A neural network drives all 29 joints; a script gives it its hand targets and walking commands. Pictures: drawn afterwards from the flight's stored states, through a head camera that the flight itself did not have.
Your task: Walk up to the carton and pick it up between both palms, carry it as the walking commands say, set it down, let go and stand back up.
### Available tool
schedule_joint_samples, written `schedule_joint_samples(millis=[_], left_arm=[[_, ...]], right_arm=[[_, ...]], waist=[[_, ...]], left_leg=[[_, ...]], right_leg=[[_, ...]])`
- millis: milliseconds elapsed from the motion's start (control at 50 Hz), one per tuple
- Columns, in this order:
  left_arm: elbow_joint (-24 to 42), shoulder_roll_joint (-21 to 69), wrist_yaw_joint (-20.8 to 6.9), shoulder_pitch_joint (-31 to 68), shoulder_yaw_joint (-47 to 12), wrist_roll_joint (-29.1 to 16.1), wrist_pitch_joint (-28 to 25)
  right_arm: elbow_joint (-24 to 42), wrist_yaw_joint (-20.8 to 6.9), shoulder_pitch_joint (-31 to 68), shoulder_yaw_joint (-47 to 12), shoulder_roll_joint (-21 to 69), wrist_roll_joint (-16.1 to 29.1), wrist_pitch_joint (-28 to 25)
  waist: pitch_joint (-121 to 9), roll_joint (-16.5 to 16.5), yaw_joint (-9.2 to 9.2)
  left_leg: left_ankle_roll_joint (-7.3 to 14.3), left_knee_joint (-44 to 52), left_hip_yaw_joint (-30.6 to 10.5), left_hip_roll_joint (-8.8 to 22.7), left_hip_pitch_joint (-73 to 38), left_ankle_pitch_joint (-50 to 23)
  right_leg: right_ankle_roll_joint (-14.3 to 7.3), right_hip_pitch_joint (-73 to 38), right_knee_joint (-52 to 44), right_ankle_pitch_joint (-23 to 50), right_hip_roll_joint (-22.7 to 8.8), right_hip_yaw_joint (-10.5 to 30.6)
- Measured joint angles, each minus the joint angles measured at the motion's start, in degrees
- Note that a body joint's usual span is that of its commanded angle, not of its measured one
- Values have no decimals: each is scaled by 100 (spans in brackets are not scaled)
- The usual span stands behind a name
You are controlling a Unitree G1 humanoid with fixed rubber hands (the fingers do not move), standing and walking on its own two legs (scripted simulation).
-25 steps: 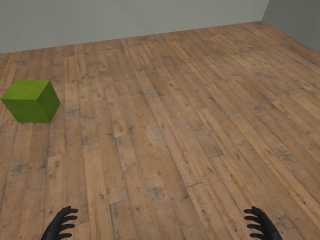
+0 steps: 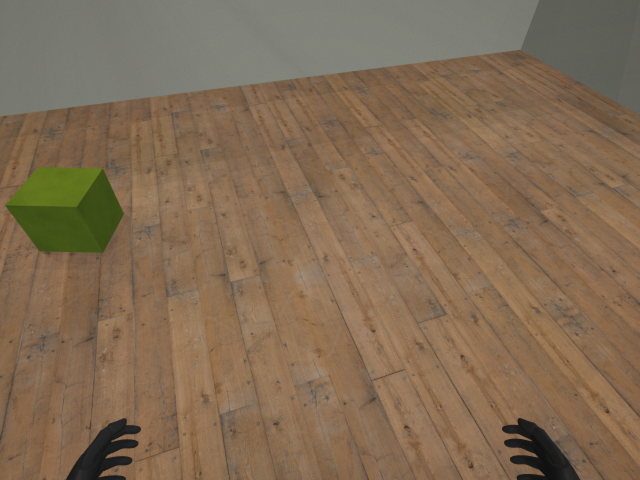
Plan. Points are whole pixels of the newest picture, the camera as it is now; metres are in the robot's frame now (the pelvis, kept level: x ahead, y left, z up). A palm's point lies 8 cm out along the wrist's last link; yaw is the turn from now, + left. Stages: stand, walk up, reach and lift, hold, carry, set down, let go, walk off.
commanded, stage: stand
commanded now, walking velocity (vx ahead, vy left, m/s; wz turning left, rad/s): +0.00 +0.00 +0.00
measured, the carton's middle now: (71, 210) +1.30 +1.04 -0.64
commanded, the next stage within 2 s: walk up in 0.34 s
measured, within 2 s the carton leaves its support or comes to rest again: neither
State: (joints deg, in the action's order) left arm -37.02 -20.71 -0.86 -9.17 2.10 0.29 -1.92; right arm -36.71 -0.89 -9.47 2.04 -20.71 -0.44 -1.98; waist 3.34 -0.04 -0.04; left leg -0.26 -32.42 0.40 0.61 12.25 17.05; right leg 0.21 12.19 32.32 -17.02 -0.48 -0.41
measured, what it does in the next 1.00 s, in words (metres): steps to the left, turning left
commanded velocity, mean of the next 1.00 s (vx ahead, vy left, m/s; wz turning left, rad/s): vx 0.19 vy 0.08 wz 0.24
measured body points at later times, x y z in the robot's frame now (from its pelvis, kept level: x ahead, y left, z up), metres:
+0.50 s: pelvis +0.00 +0.00 +0.01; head +0.00 +0.00 +0.46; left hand +0.15 +0.30 -0.08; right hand +0.15 -0.30 -0.08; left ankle +0.01 +0.12 -0.73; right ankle +0.01 -0.12 -0.73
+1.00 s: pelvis +0.06 +0.09 +0.00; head +0.08 +0.10 +0.45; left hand -0.08 +0.34 -0.13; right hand +0.33 -0.08 -0.10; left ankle +0.09 +0.25 -0.72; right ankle +0.02 -0.14 -0.73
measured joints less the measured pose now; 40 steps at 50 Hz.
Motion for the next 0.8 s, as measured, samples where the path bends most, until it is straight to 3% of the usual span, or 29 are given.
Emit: schedule_joint_samples(millis=[520, 600, 640, 680, 740, 800], left_arm=[[-722, -119, 39, 80, -86, -20, 22], [-803, -10, 25, 226, 120, 32, 311], [-774, 26, 142, 111, 122, 8, 211], [-923, 70, 262, -160, 192, 54, 151], [-1322, 148, 303, -642, 255, 68, 157], [-1606, 190, 287, -1081, 309, 114, 86]], right_arm=[[-724, 49, 62, -88, -114, 29, 22], [-848, -24, -156, 155, -63, -64, 330], [-884, -163, -234, 282, -58, -157, 514], [-860, -272, -105, 349, 1, -255, 605], [-854, -434, 57, 358, 143, -315, 554], [-921, -580, 147, 330, 268, -265, 530]], waist=[[4, 1, 8], [-74, -72, 123], [-173, -51, 182], [-154, -80, 164], [-77, -140, 89], [-115, -119, -67]], left_leg=[[-10, 551, -3, 6, -274, -302], [-41, 419, -283, 37, 45, -322], [-5, -111, -458, -115, 477, 191], [-126, -1337, -455, -147, 1134, 602], [-274, -2819, -319, 25, 1850, 23], [-350, -3336, -165, 299, 2203, -548]], right_leg=[[5, -282, -556, 300, -7, -21], [72, 282, 561, -803, 48, -178], [38, 190, -84, -866, -146, -235], [106, 371, -41, 21, -323, -432], [158, 147, -143, 80, -484, -595], [272, -248, -557, 114, -677, -720]])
